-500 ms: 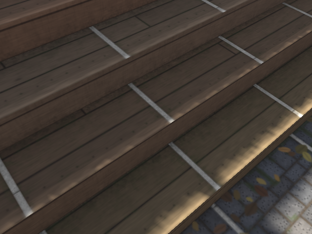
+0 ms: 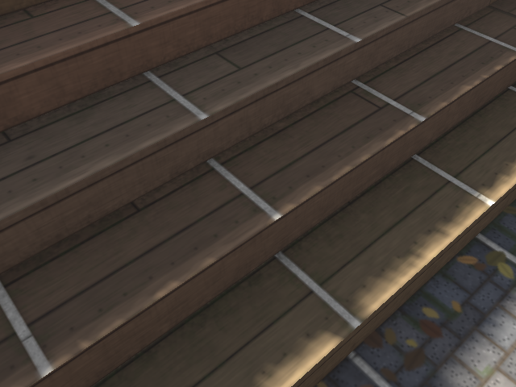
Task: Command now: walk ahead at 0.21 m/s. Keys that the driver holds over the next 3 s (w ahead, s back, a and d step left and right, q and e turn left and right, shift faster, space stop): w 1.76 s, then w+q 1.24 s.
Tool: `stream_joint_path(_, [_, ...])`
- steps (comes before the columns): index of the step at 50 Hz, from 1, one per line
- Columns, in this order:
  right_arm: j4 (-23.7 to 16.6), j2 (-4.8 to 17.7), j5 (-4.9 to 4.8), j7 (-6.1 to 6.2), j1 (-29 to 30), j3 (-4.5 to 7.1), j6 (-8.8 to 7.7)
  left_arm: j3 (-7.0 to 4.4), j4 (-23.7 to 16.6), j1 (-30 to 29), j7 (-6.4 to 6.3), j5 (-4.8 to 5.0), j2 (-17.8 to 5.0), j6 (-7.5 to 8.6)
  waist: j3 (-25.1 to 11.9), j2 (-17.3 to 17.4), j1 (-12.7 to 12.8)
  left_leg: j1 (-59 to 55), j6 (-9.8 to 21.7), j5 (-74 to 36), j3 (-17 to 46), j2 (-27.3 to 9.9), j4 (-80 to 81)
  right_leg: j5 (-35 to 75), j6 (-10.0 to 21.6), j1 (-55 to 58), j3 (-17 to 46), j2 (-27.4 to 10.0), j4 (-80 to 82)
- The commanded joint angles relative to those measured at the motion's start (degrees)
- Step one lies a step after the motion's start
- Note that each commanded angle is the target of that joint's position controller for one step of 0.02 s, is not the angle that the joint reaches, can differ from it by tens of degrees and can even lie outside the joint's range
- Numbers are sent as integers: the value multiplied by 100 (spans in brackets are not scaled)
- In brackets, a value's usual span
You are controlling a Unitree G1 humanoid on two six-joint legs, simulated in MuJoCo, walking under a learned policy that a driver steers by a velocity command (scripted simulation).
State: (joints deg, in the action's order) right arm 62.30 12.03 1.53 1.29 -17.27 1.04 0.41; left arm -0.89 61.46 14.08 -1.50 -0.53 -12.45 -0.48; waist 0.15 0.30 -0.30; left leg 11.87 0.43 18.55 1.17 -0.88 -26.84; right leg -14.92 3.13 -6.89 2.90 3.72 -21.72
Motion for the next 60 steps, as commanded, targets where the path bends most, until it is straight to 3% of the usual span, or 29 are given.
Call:
stream_joint_path(1, [-336,254,94,-27,95,32,-99,-262,-147,211,-1,12,-988,2,798,-848,129,725,151,516,-420,162,-950,-3189,827,-830,1888,-1542,1535])
stream_joint_path(3, [-323,214,76,-59,-159,41,-203,-275,-213,-19,28,14,-914,46,796,-743,-78,424,264,388,-431,32,-847,-2717,875,-1041,1742,-1569,1461])
stream_joint_path(5, [-99,130,21,-42,-874,50,-295,-272,-366,-493,52,38,-798,91,793,-456,-470,-717,423,212,-508,208,241,-2295,698,-1656,1082,-1085,803])
stream_joint_path(6, [30,290,42,8,-1345,99,-344,-230,-481,-696,58,8,-608,141,757,21,-627,-1282,508,543,140,-156,808,-1933,556,-2120,678,-737,-76])
stream_joint_path(7, [129,830,53,49,-1868,233,-377,-120,-669,-814,107,52,-171,211,590,1228,-701,-1743,874,2110,2209,-1306,1940,-1477,276,-2913,-192,-12,-1598])
stream_joint_path(8, [224,1130,31,21,-1972,339,-344,-150,-757,-812,130,-137,-370,262,911,1338,-618,-1407,1232,2873,3472,-2102,2451,-1534,268,-3391,-310,-55,-2589])
stream_joint_path(10, [-61,714,-7,-16,-1082,254,-384,-171,-666,-588,251,-176,-441,357,1089,501,-53,-756,1193,2384,2848,-1872,2473,-698,257,-3244,-29,-513,-3330])
stream_joint_path(12, [-192,517,-70,-18,-838,208,-494,-188,-587,-500,353,-182,-416,414,801,375,56,-919,955,861,1815,-1395,2440,-35,114,-3051,-209,-639,-3420])
stream_joint_path(19, [-19,322,-45,-7,-1545,149,-624,-81,-1090,-1605,366,-158,-111,335,569,519,-252,-1445,1038,-2646,584,-1115,1830,559,-287,-3549,-714,-651,-2702])
stream_joint_path(25, [-216,545,-35,-1,-1127,189,-654,-76,-1208,-1513,206,-52,-207,316,209,929,-25,-1127,769,-4940,100,-1062,1000,789,91,-1739,-927,-266,-1263])
stream_joint_path(27, [-283,569,-110,-23,-868,205,-639,-185,-783,-137,136,-91,-362,423,-405,640,565,-1136,684,-5843,-65,-870,-635,1072,284,-477,-999,-13,-657])
stream_joint_path(28, [-322,552,-189,-51,-824,184,-631,-261,-567,582,102,-154,-516,493,-729,460,842,-436,596,-4773,-163,-606,-1709,1312,287,664,-875,-242,-363])
stream_joint_path(29, [-509,192,-208,-63,-918,96,-615,-367,-514,1118,94,-297,-1034,552,-1094,-465,822,751,460,-1747,-395,-130,-3429,1401,391,1586,882,-1734,-133])
stream_joint_path(30, [-427,-118,-349,-64,-1578,87,-562,-520,-508,1140,117,-219,-1556,387,-1568,-1769,466,2106,313,987,-352,604,-5519,1478,1306,2132,2953,-2747,516])
stream_joint_path(31, [-331,175,-147,-56,-1469,149,-510,-522,-556,807,165,-81,-1306,309,-1194,-839,433,2522,439,578,50,203,-6491,-393,1502,1500,2865,-2559,821])
stream_joint_path(32, [-518,231,-23,-100,-782,177,-532,-376,-672,244,202,-48,-780,304,-418,-498,345,3003,466,300,-135,32,-6893,-1403,1370,694,2243,-2202,948])
stream_joint_path(35, [-820,-69,58,-192,-381,139,-424,-130,-449,189,193,-88,-132,435,112,-232,-79,3216,527,-74,-155,-274,-7313,-779,930,-615,1177,-1584,1066])
stream_joint_path(41, [-1963,-729,-36,38,1270,-238,-195,76,181,1338,258,-122,-156,607,523,-350,8,6549,714,673,-183,19,-10682,-1676,1016,-616,1391,-1884,974])
stream_joint_path(45, [-2711,-826,18,11,2302,-507,-183,246,327,1443,83,28,-112,601,704,112,-160,6377,595,297,-442,-104,-9081,-1421,618,-1351,973,-1518,1390])
stream_joint_path(48, [-2827,-662,48,21,2260,-524,-103,176,292,1693,-177,133,-480,586,465,-38,-111,5868,425,503,-759,-303,-7747,987,977,-490,841,-1558,1782])
stream_joint_path(50, [-2661,-617,-32,33,2145,-517,-48,132,222,1946,-196,155,-472,555,203,36,81,5038,523,673,-1119,-323,-6533,3116,952,248,156,-1451,1742])
stream_joint_path(52, [-2482,-663,-224,38,1798,-557,-93,145,9,1705,-185,189,-407,544,-277,-361,-146,2851,760,869,-1522,241,-4832,7729,831,70,-576,-1291,969])
stream_joint_path(53, [-2283,-509,-272,52,1339,-450,-93,57,-36,1849,-161,98,-704,560,-778,-861,-283,2165,766,1318,-1630,619,-4660,9661,819,458,-542,-1524,225])
stream_joint_path(54, [-2115,-359,-291,61,758,-351,-126,-5,-42,1841,-111,63,-804,554,-1150,-1441,-602,1748,840,1415,-1416,763,-4007,10273,872,997,-453,-1698,-646])
stream_joint_path(55, [-1906,-57,-144,45,156,-213,-187,-70,-181,1591,-44,118,-821,588,-1483,-1535,-950,830,1052,1245,-865,726,-3212,9984,832,802,-539,-1659,-1795])
stream_joint_path(56, [-1591,511,6,110,-581,-1,-197,-75,-510,1516,68,185,-546,693,-1604,-466,-1100,-378,1690,1820,1812,-465,-1894,7560,544,-1158,-603,-1087,-3696])
stream_joint_path(57, [-1306,1126,85,118,-879,251,-66,-172,-799,1067,294,10,-365,674,-1557,1233,-1080,-675,2305,1481,5175,-1541,679,488,280,-2673,-319,355,-6181])
stream_joint_path(58, [-1242,1013,-27,66,-118,271,-101,-175,-1070,1018,385,-268,-153,654,-903,565,-451,-14,2111,2574,5416,-1639,929,347,355,-3481,757,83,-7455])
stream_joint_path(60, [-991,279,1,-55,266,155,-278,-106,-1648,182,289,-278,150,625,407,-348,-108,1238,1658,2765,3793,-1513,597,357,493,-4444,392,-194,-8346])
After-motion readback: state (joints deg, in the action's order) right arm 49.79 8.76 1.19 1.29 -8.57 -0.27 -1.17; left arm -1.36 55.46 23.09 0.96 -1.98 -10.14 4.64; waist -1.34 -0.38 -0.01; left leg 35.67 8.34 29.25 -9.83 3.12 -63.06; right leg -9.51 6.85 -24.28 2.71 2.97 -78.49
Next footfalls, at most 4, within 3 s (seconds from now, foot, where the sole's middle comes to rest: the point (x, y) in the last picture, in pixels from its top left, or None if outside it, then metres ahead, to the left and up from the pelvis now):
0.58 right None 0.34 -0.09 -0.78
1.10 left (251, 350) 0.58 0.05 -0.63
1.72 right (322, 161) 1.09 -0.16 -0.48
2.36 left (270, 64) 1.37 -0.01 -0.33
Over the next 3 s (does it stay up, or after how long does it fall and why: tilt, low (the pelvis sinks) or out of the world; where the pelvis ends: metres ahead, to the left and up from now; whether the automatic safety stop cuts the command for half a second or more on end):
stays up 1.66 0.01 0.51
